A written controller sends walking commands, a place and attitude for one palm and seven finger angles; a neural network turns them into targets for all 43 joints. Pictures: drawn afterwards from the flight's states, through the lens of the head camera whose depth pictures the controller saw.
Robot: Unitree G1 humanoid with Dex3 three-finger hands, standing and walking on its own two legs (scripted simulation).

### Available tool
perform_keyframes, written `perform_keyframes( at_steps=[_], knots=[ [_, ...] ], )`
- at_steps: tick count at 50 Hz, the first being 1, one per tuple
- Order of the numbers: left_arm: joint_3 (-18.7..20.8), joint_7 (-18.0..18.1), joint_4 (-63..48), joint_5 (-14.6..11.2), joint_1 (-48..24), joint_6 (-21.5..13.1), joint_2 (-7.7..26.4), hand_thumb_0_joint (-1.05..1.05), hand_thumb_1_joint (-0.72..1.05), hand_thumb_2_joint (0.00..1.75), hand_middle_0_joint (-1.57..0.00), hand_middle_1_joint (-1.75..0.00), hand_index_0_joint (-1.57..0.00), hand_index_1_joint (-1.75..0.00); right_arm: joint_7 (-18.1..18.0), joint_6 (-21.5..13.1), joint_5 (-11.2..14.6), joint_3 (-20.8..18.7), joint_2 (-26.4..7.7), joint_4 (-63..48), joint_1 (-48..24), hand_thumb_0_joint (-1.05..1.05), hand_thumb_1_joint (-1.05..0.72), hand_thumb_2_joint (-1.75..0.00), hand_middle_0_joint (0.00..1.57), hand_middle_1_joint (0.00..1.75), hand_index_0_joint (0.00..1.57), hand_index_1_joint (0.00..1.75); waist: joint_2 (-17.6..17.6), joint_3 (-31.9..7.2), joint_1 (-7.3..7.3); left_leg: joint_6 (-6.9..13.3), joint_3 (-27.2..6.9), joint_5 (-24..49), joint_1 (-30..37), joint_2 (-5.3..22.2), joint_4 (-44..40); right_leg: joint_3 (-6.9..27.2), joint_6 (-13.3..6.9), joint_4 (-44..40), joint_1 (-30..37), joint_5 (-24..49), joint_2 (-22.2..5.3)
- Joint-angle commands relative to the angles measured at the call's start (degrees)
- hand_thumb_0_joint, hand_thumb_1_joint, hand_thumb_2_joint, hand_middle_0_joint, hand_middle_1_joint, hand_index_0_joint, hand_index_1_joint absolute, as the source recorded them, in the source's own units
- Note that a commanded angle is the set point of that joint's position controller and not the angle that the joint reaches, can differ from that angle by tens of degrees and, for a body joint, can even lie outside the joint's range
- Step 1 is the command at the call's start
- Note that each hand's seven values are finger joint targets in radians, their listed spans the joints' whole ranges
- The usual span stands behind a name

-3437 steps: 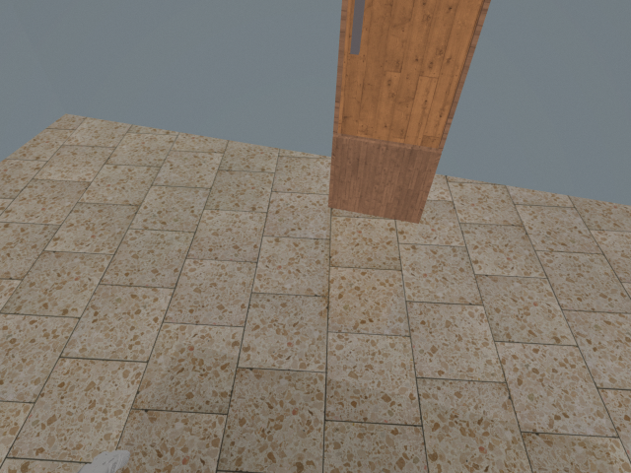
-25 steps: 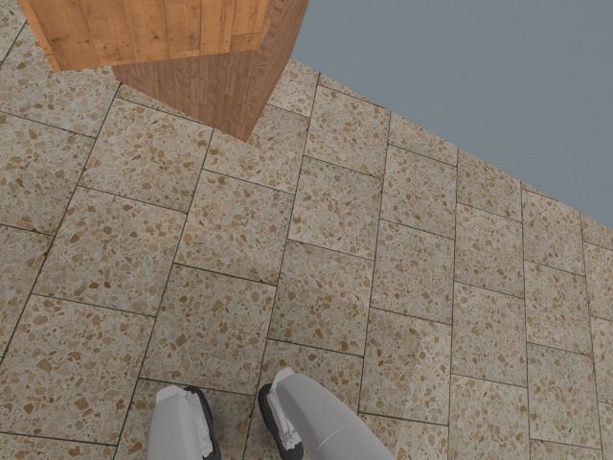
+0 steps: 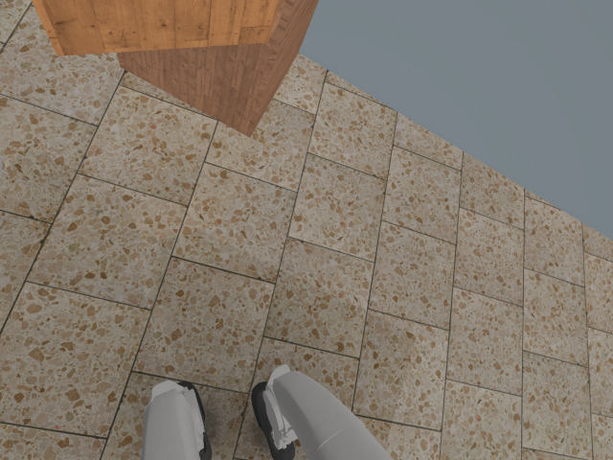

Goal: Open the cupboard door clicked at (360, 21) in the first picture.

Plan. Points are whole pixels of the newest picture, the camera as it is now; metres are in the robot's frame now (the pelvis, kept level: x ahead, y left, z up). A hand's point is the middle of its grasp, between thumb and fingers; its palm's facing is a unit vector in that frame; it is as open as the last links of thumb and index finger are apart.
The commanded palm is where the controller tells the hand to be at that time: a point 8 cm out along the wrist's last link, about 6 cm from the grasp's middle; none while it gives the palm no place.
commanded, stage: slide the fingers in behind the handle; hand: left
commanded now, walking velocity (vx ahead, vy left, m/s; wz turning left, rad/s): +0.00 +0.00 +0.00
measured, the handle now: out of the picture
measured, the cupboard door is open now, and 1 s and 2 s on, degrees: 43 43 43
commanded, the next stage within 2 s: move the hooked fingers beside the handle in 0.22 s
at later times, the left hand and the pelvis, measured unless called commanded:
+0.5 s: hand out of the picture +0.68 +0.12 +0.17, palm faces +0.13 -0.99 -0.02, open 14.2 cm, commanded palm +0.70 +0.08 +0.15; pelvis +0.00 -0.01 +0.00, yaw +1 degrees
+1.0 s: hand out of the picture +0.69 +0.13 +0.16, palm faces +0.10 -1.00 -0.01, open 14.0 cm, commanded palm +0.70 +0.12 +0.15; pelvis +0.01 +0.00 +0.01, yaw +0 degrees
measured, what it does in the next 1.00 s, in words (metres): stands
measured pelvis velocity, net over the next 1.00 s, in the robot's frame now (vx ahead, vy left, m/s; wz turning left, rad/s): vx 0.01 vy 0.00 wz -0.01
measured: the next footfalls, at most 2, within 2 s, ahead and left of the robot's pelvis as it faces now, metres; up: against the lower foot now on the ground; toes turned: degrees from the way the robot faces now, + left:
none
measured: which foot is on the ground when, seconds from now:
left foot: down 0.00-1.00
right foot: down 0.00-1.00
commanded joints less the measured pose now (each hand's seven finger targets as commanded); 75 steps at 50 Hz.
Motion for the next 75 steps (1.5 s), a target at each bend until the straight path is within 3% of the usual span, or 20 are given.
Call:
perform_keyframes(
  at_steps=[1, 17, 19, 22, 29, 33, 37, 42, 44, 47, 50, 55, 58, 59, 62, 65, 67, 69, 75],
  knots=[
    [-1.71, -1.1, -13.54, 0.85, -32.2, -3.69, -5.82, 0.0, -0.5, 0.3, -0.3, -1.2, -0.3, -1.2, -0.56, 0.64, 0.19, -4.87, -14.68, 3.86, 20.38, 0.0, -0.9, -0.9, 0.2, 0.3, 0.2, 0.3, 26.03, -33.04, -4.93, 0.31, -8.34, 32.41, 54.37, 4.61, -2.57, 1.47, 1.36, -5.52, -6.61, 20.17, -1.09],
    [-1.02, -2.34, -13.74, -0.97, -31.13, -3.88, -5.06, 0.0, -0.5, 0.3, -0.3, -1.2, -0.3, -1.2, -0.84, 0.33, 0.52, -4.66, -14.64, 3.8, 20.24, 0.0, -0.9, -0.9, 0.2, 0.3, 0.2, 0.3, 23.3, -32.53, -4.37, 0.59, -5.84, 29.54, 50.49, 3.41, -3.23, 1.62, 0.99, -6.62, -1.47, 21.37, -0.4],
    [-0.94, -2.41, -13.58, -0.89, -30.91, -4.27, -5.14, 0.0, -0.5, 0.3, -0.3, -1.2, -0.3, -1.2, -0.85, 0.27, 0.59, -4.82, -14.66, 3.94, 20.3, 0.0, -0.9, -0.9, 0.2, 0.3, 0.2, 0.3, 23.06, -32.83, -4.32, 0.54, -6.71, 30.55, 51.86, 3.67, -3.39, 1.68, 1.18, -6.62, -2.04, 21.36, -0.58],
    [0.1, -2.51, -12.93, -0.97, -30.02, -4.34, -3.03, 0.0, -0.5, 0.3, -0.3, -1.2, -0.3, -1.2, -1.02, 0.31, 0.54, -4.57, -14.81, 4.02, 20.34, 0.0, -0.9, -0.9, 0.2, 0.3, 0.2, 0.3, 21.8, -32.47, -4.09, 0.73, -5.13, 28.61, 49.03, 3.16, -3.38, 1.73, 1.0, -6.86, 0.09, 21.3, -0.42],
    [0.06, -2.99, -14.11, -0.92, -30.03, -5.45, -2.78, 0.0, -0.5, 0.3, -0.3, -1.2, -0.3, -1.2, -1.09, 0.4, 0.65, -4.72, -14.71, 4.03, 20.54, 0.0, -0.9, -0.9, 0.2, 0.3, 0.2, 0.3, 22.64, -33.15, -3.78, 0.67, -5.65, 31.58, 50.96, 3.27, -3.38, 1.94, 1.09, -6.8, -0.01, 22.47, -0.38],
    [1.9, -3.4, -13.16, -1.21, -29.0, -5.38, 0.36, 0.0, -0.5, 0.3, -0.3, -1.2, -0.3, -1.2, -1.4, 0.72, 0.71, -4.52, -15.14, 3.73, 20.73, 0.0, -0.9, -0.9, 0.2, 0.3, 0.2, 0.3, 21.35, -33.26, -3.41, 0.98, -4.27, 30.53, 48.47, 2.76, -3.5, 2.28, 1.0, -7.08, 2.52, 23.21, -0.27],
    [1.91, -3.77, -10.79, -0.93, -27.1, -4.86, 1.21, 0.0, -0.5, 0.3, -0.3, -1.2, -0.3, -1.2, -1.69, 1.15, 1.0, -4.03, -15.16, 3.33, 20.56, 0.0, -0.9, -0.9, 0.2, 0.3, 0.2, 0.3, 19.83, -30.96, -3.54, 1.17, -3.05, 28.38, 45.72, 2.48, -3.62, 2.01, 0.98, -7.57, 3.52, 22.76, -0.23],
    [2.75, -4.19, -9.81, -0.58, -26.03, -4.96, 3.38, 0.0, -0.5, 0.3, -0.3, -1.2, -0.3, -1.2, -1.95, 1.57, 1.03, -3.81, -15.43, 2.87, 20.63, 0.0, -0.9, -0.9, 0.2, 0.3, 0.2, 0.3, 18.85, -30.93, -3.51, 1.39, -2.39, 28.08, 44.2, 2.33, -3.21, 2.14, 1.06, -7.62, 4.5, 23.18, -0.34],
    [3.0, -4.51, -9.88, -0.27, -26.11, -5.26, 4.64, 0.0, -0.5, 0.3, -0.3, -1.2, -0.3, -1.2, -2.09, 1.72, 1.09, -3.74, -15.57, 2.78, 20.8, 0.0, -0.9, -0.9, 0.2, 0.3, 0.2, 0.3, 19.92, -30.99, -3.44, 1.37, -2.74, 29.23, 44.75, 2.63, -3.27, 2.19, 1.12, -7.29, 4.08, 23.47, -0.42],
    [4.33, -4.94, -8.65, -0.1, -24.94, -4.97, 7.54, 0.0, -0.5, 0.3, -0.3, -1.2, -0.3, -1.2, -2.37, 2.14, 1.18, -3.39, -15.74, 2.18, 20.82, 0.0, -0.9, -0.9, 0.2, 0.3, 0.2, 0.3, 18.17, -30.75, -3.29, 1.6, -1.41, 27.67, 41.87, 2.21, -2.89, 2.23, 1.05, -7.51, 6.34, 24.01, -0.38],
    [5.02, -5.5, -11.22, 0.1, -26.47, -5.88, 10.03, 0.0, -0.5, 0.3, -0.3, -1.2, -0.3, -1.2, -2.55, 2.38, 1.08, -3.36, -15.93, 1.86, 21.25, 0.0, -0.9, -0.9, 0.2, 0.3, 0.2, 0.3, 19.5, -32.42, -2.91, 1.48, -2.03, 30.19, 43.39, 2.44, -3.02, 2.2, 1.12, -7.05, 6.94, 25.28, -0.35],
    [5.92, -6.02, -15.35, -0.38, -28.3, -7.3, 11.41, 0.0, -0.5, 0.3, -0.3, -1.2, -0.3, -1.2, -2.81, 2.39, 1.11, -3.61, -15.75, 1.76, 21.29, 0.0, -0.9, -0.9, 0.2, 0.3, 0.2, 0.3, 22.84, -36.59, -2.43, 1.08, -3.07, 35.18, 48.82, 2.91, -2.42, 2.3, 1.23, -6.63, 5.79, 27.01, -0.25],
    [7.12, -6.65, -14.75, -0.15, -27.44, -6.95, 14.16, 0.0, -0.5, 0.3, -0.3, -1.2, -0.3, -1.2, -3.03, 2.82, 1.24, -3.41, -15.9, 1.67, 21.91, 0.0, -0.9, -0.9, 0.2, 0.3, 0.2, 0.3, 22.63, -36.92, -1.94, 1.03, -3.34, 36.68, 49.13, 2.94, -2.98, 2.21, 1.22, -6.61, 7.12, 27.93, -0.11],
    [6.62, -6.75, -14.9, -0.14, -27.45, -6.63, 13.13, 0.0, -0.5, 0.3, -0.3, -1.2, -0.3, -1.2, -3.04, 2.92, 1.39, -3.46, -15.77, 1.44, 21.76, 0.0, -0.9, -0.9, 0.2, 0.3, 0.2, 0.3, 23.01, -37.0, -1.97, 1.0, -3.52, 37.68, 50.45, 2.9, -2.89, 2.05, 1.31, -6.97, 6.31, 28.06, -0.14],
    [7.26, -7.32, -12.94, 0.48, -25.17, -5.55, 14.84, 0.0, -0.5, 0.3, -0.3, -1.2, -0.3, -1.2, -3.14, 3.65, 1.42, -3.17, -15.85, 1.18, 21.9, 0.0, -0.9, -0.9, 0.2, 0.3, 0.2, 0.3, 21.8, -35.66, -1.42, 0.97, -2.98, 37.72, 49.08, 2.71, -3.07, 1.72, 1.12, -7.38, 7.64, 28.47, 0.03],
    [6.56, -8.08, -14.62, 0.16, -24.53, -5.32, 12.93, 0.0, -0.5, 0.3, -0.3, -1.2, -0.3, -1.2, -3.12, 4.19, 1.41, -3.61, -15.66, 0.77, 22.43, 0.0, -0.9, -0.9, 0.2, 0.3, 0.2, 0.3, 22.72, -36.47, -1.34, 0.71, -4.22, 42.68, 53.26, 3.02, -3.55, 1.65, 1.29, -8.05, 6.73, 29.79, 0.15],
    [6.47, -8.75, -13.68, -0.3, -23.18, -4.98, 12.43, 0.0, -0.5, 0.3, -0.3, -1.2, -0.3, -1.2, -3.16, 4.58, 1.51, -3.69, -15.71, 0.85, 22.61, 0.0, -0.9, -0.9, 0.2, 0.3, 0.2, 0.3, 21.96, -35.06, -1.3, 0.56, -4.66, 43.12, 53.66, 3.25, -4.1, 1.44, 1.32, -8.45, 6.62, 29.58, 0.21],
    [5.65, -9.28, -12.75, -1.07, -22.95, -4.66, 9.63, 0.0, -0.5, 0.3, -0.3, -1.2, -0.3, -1.2, -3.28, 4.63, 1.68, -3.95, -15.61, 1.03, 22.41, 0.0, -0.9, -0.9, 0.2, 0.3, 0.2, 0.3, 21.82, -33.51, -1.9, 0.5, -5.55, 43.75, 55.79, 3.58, -4.61, 1.3, 1.63, -9.38, 4.64, 28.35, 0.27],
    [5.87, -9.48, -13.9, -1.97, -22.63, -5.74, 8.43, 0.0, -0.5, 0.3, -0.3, -1.2, -0.3, -1.2, -3.22, 4.34, 1.34, -4.25, -15.46, 1.61, 22.18, 0.0, -0.9, -0.9, 0.2, 0.3, 0.2, 0.3, 23.01, -33.04, -1.35, -0.04, -6.55, 44.54, 58.52, 3.92, -5.45, 1.36, 1.63, -10.11, 3.35, 26.49, 0.14]
  ],
)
